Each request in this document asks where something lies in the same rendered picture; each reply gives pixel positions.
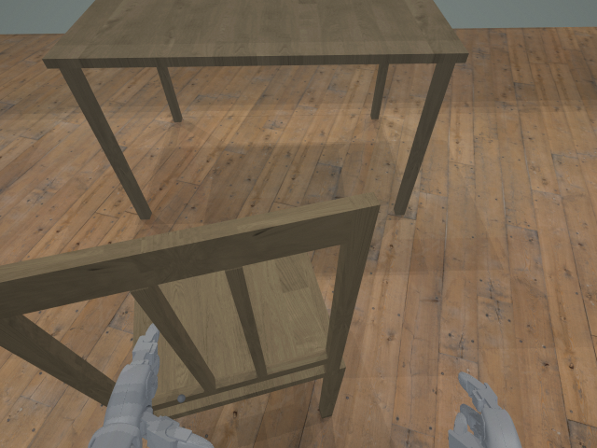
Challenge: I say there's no chair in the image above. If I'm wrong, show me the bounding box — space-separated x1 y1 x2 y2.
0 192 381 419

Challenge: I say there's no right robot hand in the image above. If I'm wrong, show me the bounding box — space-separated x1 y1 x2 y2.
448 371 522 448

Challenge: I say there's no table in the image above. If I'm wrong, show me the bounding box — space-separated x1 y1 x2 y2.
42 0 469 219

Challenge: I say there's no left robot hand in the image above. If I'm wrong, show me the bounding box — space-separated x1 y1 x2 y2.
104 323 215 448

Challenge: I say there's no robot left forearm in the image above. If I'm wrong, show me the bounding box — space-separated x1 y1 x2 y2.
88 423 143 448

